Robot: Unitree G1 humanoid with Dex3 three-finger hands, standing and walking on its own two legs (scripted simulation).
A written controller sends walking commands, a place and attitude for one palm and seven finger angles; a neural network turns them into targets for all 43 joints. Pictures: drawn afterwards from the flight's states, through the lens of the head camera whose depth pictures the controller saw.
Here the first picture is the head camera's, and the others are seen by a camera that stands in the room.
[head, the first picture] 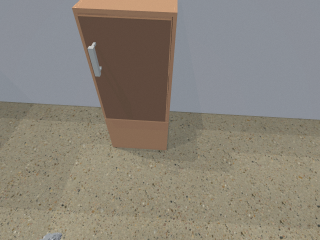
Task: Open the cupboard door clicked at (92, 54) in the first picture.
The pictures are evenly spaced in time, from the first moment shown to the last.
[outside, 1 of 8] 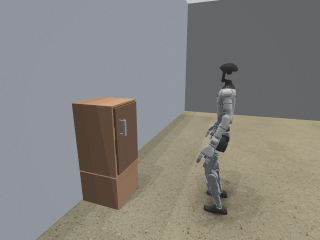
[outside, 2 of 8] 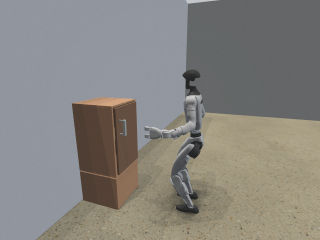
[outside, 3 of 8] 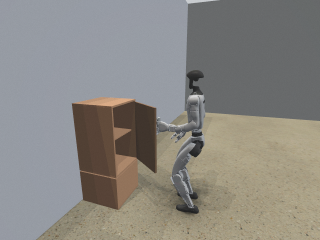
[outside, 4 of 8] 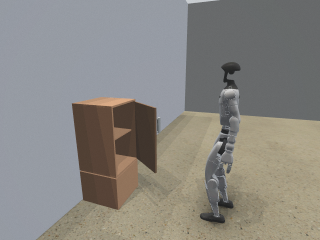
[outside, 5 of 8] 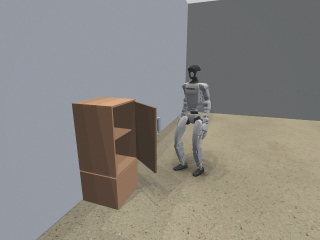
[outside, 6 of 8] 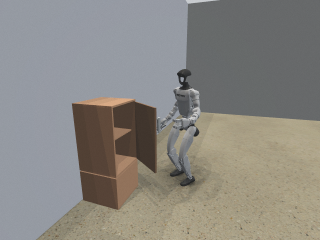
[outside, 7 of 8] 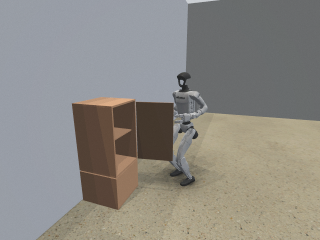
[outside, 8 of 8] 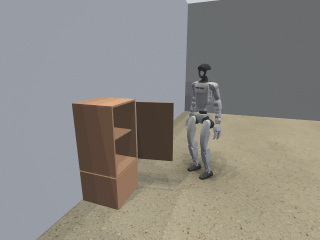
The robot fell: no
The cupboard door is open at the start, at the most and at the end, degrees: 0 100 100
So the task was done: yes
